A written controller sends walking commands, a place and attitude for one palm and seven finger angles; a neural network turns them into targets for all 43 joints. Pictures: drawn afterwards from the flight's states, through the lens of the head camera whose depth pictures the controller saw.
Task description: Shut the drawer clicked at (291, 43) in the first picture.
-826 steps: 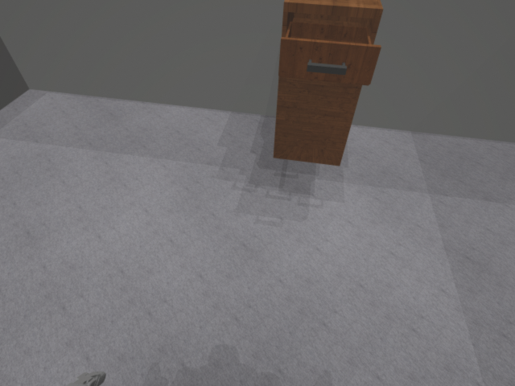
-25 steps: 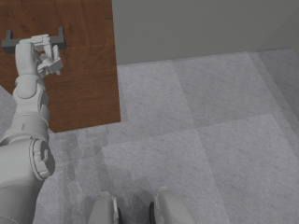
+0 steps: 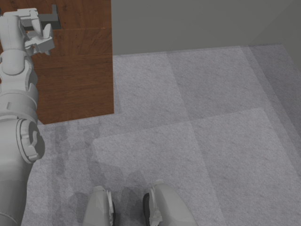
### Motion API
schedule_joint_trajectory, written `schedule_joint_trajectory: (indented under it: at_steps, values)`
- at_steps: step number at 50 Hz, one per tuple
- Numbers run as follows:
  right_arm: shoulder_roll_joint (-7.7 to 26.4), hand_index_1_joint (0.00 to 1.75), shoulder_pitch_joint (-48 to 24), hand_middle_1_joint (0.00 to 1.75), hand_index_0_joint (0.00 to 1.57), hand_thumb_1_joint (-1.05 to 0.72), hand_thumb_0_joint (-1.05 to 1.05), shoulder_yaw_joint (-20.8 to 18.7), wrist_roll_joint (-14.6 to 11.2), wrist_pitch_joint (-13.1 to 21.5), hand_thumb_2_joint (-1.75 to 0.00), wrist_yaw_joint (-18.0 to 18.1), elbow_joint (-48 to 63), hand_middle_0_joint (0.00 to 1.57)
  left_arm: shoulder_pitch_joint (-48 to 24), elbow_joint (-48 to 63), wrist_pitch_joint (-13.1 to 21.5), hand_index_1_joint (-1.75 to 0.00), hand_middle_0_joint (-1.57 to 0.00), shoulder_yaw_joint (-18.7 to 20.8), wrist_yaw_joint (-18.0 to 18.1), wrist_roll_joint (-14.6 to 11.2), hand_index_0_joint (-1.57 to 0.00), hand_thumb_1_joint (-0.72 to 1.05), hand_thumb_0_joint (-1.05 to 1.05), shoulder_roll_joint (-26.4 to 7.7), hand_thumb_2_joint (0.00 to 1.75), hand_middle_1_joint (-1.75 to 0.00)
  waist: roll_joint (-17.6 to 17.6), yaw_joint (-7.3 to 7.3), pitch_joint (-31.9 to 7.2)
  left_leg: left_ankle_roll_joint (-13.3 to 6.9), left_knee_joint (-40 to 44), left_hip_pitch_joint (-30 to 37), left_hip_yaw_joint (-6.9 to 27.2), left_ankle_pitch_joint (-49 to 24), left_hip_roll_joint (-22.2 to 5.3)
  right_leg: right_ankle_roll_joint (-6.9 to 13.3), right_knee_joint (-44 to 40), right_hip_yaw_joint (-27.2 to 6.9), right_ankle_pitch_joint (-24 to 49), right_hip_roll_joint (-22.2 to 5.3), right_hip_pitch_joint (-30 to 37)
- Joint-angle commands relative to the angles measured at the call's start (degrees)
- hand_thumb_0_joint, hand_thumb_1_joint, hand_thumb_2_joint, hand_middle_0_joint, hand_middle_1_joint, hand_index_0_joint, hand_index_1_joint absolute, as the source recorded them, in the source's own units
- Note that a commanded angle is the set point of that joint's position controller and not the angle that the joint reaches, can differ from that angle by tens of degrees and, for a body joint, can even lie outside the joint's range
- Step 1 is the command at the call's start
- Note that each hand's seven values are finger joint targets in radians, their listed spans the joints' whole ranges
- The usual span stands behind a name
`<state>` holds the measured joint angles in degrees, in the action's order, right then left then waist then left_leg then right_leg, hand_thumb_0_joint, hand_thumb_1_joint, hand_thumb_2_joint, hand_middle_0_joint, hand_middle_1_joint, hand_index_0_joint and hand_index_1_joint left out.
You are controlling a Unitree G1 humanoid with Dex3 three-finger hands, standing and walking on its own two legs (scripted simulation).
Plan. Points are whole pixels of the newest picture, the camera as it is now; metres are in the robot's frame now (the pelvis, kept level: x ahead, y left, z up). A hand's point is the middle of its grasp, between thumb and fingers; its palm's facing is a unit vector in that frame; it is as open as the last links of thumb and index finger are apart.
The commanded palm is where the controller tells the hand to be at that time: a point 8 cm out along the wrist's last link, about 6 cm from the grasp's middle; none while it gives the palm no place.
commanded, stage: pull the fist back off the drawer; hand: left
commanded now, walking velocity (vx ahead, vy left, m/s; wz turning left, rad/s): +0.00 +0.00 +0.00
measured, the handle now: (26, 15) +0.63 +0.22 +0.08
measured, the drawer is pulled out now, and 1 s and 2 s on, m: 0.00 0.00 0.00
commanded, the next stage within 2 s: draw the hand back to the body in 0.64 s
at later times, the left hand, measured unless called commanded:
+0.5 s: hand (49, 38) +0.56 +0.17 +0.08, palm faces +0.11 -0.99 -0.03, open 3.1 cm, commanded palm +0.54 +0.20 +0.08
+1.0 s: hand (26, 46) +0.50 +0.20 +0.12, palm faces +0.12 -0.99 -0.04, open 3.2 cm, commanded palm +0.46 +0.24 +0.13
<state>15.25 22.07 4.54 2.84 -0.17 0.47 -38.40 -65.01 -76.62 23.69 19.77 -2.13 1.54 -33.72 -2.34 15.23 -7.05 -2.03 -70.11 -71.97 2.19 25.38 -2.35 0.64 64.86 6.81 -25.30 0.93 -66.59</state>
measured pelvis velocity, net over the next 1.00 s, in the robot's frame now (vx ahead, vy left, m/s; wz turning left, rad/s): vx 0.07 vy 0.00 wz -0.02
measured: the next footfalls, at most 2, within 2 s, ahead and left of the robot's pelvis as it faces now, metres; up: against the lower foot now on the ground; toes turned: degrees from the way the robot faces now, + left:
none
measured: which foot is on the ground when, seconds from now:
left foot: down 0.00-1.00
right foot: down 0.00-1.00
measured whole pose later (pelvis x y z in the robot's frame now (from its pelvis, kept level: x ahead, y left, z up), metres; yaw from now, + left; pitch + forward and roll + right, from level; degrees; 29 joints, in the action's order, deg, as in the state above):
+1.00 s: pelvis +0.07 +0.00 +0.05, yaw -1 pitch +19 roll -3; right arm 13.7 22.1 0.6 -1.7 -6.2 -1.4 -32.8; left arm -26.4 -38.5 19.4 18.9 -5.3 -8.9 -19.3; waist -2.6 5.8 -8.7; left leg -1.8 -55.7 -47.7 -2.2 27.3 -3.1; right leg 0.2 51.4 2.1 -25.9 2.1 -44.6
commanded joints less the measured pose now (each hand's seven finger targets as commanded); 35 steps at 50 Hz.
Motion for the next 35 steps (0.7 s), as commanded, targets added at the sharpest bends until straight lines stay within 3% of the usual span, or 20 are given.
schedule_joint_trajectory:
  at_steps: [1,3,5,9,10,13,16,17,19,20,22,24,25,26,27,28,31,33,35]
  values:
    - [12.6,0.30,11.2,0.30,0.20,-0.90,0.00,-3.7,0.0,1.3,-0.90,0.7,1.7,0.20,-39.6,15.3,3.3,-1.60,-1.40,1.1,2.1,-1.4,-1.40,0.90,0.00,-13.6,0.90,-1.60,-13.5,5.30,-26.6,-0.1,11.1,28.8,6.3,2.9,-0.3,0.5,-9.9,-4.5,-1.5,1.8,2.1]
    - [12.6,0.30,11.3,0.30,0.20,-0.90,0.00,-3.6,0.0,1.5,-0.90,0.7,2.2,0.20,-38.8,14.3,2.9,-1.60,-1.40,1.2,1.8,-1.5,-1.40,0.90,0.00,-13.7,0.90,-1.60,-11.6,5.23,-26.2,-0.4,10.8,26.3,5.7,4.0,-0.1,0.4,-10.2,-4.8,-2.3,1.8,3.4]
    - [12.7,0.30,11.5,0.30,0.20,-0.90,0.00,-3.7,0.2,1.7,-0.90,0.5,2.4,0.20,-39.6,15.6,3.4,-1.60,-1.40,1.6,1.6,-1.4,-1.40,0.90,0.00,-14.3,0.90,-1.60,-13.6,4.56,-27.2,-0.1,10.9,27.7,6.1,3.5,-0.1,0.6,-9.5,-4.4,-2.0,1.7,2.8]
    - [12.9,0.30,11.9,0.30,0.20,-0.90,0.00,-3.8,0.4,1.6,-0.90,0.2,2.5,0.20,-38.0,15.5,3.5,-1.60,-1.40,3.0,1.4,-1.6,-1.40,0.90,0.00,-15.0,0.90,-1.60,-12.9,3.86,-27.3,-0.1,10.7,27.7,6.5,2.7,-0.1,0.8,-9.1,-4.3,-1.6,1.8,3.0]
    - [12.7,0.30,11.7,0.30,0.20,-0.90,0.00,-3.9,0.3,1.5,-0.90,-0.1,2.6,0.20,-37.5,15.3,3.4,-1.60,-1.40,1.4,1.2,-1.5,-1.40,0.90,0.00,-12.6,0.90,-1.60,-13.6,3.84,-27.5,0.0,10.8,28.6,6.6,2.6,-0.1,0.8,-9.0,-4.0,-1.4,1.7,2.1]
    - [12.8,0.30,12.0,0.30,0.20,-0.90,0.00,-4.3,0.5,1.1,-0.90,-0.3,2.7,0.20,-36.1,16.4,3.0,-1.60,-1.40,3.5,1.2,-1.9,-1.40,0.90,0.00,-13.8,0.90,-1.60,-12.4,2.81,-28.1,0.0,10.3,28.2,6.2,0.9,-0.2,0.8,-9.0,-4.2,-0.6,1.7,3.6]
    - [12.4,0.30,11.8,0.30,0.20,-0.90,0.00,-4.5,0.3,0.6,-0.90,-0.7,3.0,0.20,-33.4,15.6,2.5,-1.60,-1.40,2.3,0.9,-2.0,-1.40,0.90,0.00,-11.0,0.90,-1.60,-12.1,2.38,-27.7,0.1,10.4,29.0,6.2,0.1,-0.2,0.8,-8.9,-3.8,-0.2,1.7,3.0]
    - [12.5,0.30,11.8,0.30,0.20,-0.90,0.00,-4.5,0.4,0.4,-0.90,-0.7,2.9,0.20,-32.8,16.0,2.3,-1.60,-1.40,3.2,1.0,-2.3,-1.40,0.90,0.00,-11.8,0.90,-1.60,-10.8,2.12,-27.3,-0.1,10.2,28.1,5.7,-0.2,-0.2,0.6,-9.2,-4.0,0.0,1.6,4.2]
    - [12.4,0.30,12.0,0.30,0.20,-0.90,0.00,-4.7,0.3,0.2,-0.90,-0.9,3.4,0.20,-30.7,17.7,2.7,-1.60,-1.40,4.4,0.9,-2.4,-1.40,0.90,0.00,-12.4,0.90,-1.60,-10.8,0.88,-29.5,0.0,10.4,29.3,5.4,-2.3,0.0,0.8,-9.1,-4.1,0.8,1.7,6.3]
    - [12.1,0.30,11.7,0.30,0.20,-0.90,0.00,-4.9,0.2,-0.1,-0.90,-1.0,3.7,0.20,-29.1,19.0,2.8,-1.60,-1.40,3.9,0.7,-2.7,-1.40,0.90,0.00,-11.2,0.90,-1.60,-11.5,0.25,-31.3,0.0,10.3,30.6,4.9,-4.7,0.0,0.8,-9.2,-4.1,2.1,1.7,7.1]
    - [11.8,0.30,11.2,0.30,0.20,-0.90,0.00,-5.1,0.1,-0.5,-0.90,-1.2,3.9,0.20,-26.4,19.5,2.9,-1.60,-1.40,3.6,0.5,-3.2,-1.40,0.90,0.00,-9.5,0.90,-1.60,-10.4,-0.18,-30.9,0.1,10.3,31.1,4.5,-5.6,0.0,0.7,-9.6,-4.1,2.5,1.8,7.8]
    - [11.6,0.30,11.1,0.30,0.20,-0.90,0.00,-5.2,0.0,-1.0,-0.90,-1.4,4.3,0.20,-22.7,21.0,3.4,-1.60,-1.40,5.1,0.5,-3.6,-1.40,0.90,0.00,-10.3,0.90,-1.60,-10.3,-1.68,-31.2,0.2,10.5,31.8,3.9,-8.1,0.0,0.8,-9.6,-4.2,3.8,1.9,10.0]
    - [11.4,0.30,10.7,0.30,0.20,-0.90,0.00,-5.3,-0.2,-1.3,-0.90,-1.5,4.7,0.20,-20.5,20.7,3.3,-1.60,-1.40,4.4,0.4,-3.8,-1.40,0.90,0.00,-9.0,0.90,-1.60,-9.3,-1.92,-30.6,0.2,10.5,31.4,3.2,-8.6,0.1,0.7,-10.1,-4.3,4.2,1.9,11.0]
    - [11.4,0.30,10.5,0.30,0.20,-0.90,0.00,-5.3,-0.2,-1.6,-0.90,-1.4,4.9,0.20,-19.3,21.7,3.6,-1.60,-1.40,5.9,0.5,-3.9,-1.40,0.90,0.00,-10.6,0.90,-1.60,-8.3,-2.65,-30.2,0.1,10.6,30.8,2.9,-9.4,0.0,0.7,-10.2,-4.4,4.9,1.9,12.4]
    - [11.0,0.30,10.2,0.30,0.20,-0.90,0.00,-5.4,-0.3,-1.8,-0.90,-1.5,5.4,0.20,-17.5,22.8,3.8,-1.60,-1.40,5.2,0.5,-4.0,-1.40,0.90,0.00,-9.4,0.90,-1.60,-8.2,-2.99,-30.6,0.1,10.7,30.9,2.4,-10.7,0.1,0.6,-10.4,-4.6,6.0,2.0,13.9]
    - [11.0,0.30,10.3,0.30,0.20,-0.90,0.00,-5.5,-0.4,-2.2,-0.90,-1.5,5.5,0.20,-16.8,23.6,4.1,-1.60,-1.40,6.2,0.7,-3.9,-1.40,0.90,0.00,-10.5,0.90,-1.60,-7.1,-3.34,-30.7,0.0,10.7,30.8,2.2,-11.9,0.1,0.6,-10.4,-4.7,7.2,2.1,15.3]
    - [10.5,0.30,10.1,0.30,0.20,-0.90,0.00,-5.7,-0.4,-2.9,-0.90,-1.8,5.4,0.20,-16.0,24.3,4.9,-1.60,-1.40,4.6,1.0,-3.4,-1.40,0.90,0.00,-8.0,0.90,-1.60,-7.4,-3.10,-29.1,0.1,10.6,32.2,1.9,-14.6,0.1,0.5,-10.4,-4.6,9.3,2.1,14.7]
    - [10.5,0.30,9.9,0.30,0.20,-0.90,0.00,-6.0,-0.6,-3.4,-0.90,-1.7,5.5,0.20,-13.2,22.7,4.8,-1.60,-1.40,5.7,1.2,-3.6,-1.40,0.90,0.00,-8.6,0.90,-1.60,-4.6,-3.04,-26.8,-0.1,10.6,30.0,1.1,-14.3,0.3,0.3,-11.0,-5.1,10.3,2.2,16.6]
    - [10.3,0.30,10.0,0.30,0.20,-0.90,0.00,-6.0,-0.7,-3.8,-0.90,-1.6,5.7,0.20,-11.9,22.3,5.1,-1.60,-1.40,5.9,1.1,-3.6,-1.40,0.90,0.00,-8.4,0.90,-1.60,-4.9,-3.52,-26.9,-0.1,10.7,30.2,0.8,-16.3,0.5,0.4,-10.6,-5.2,12.6,2.1,17.6]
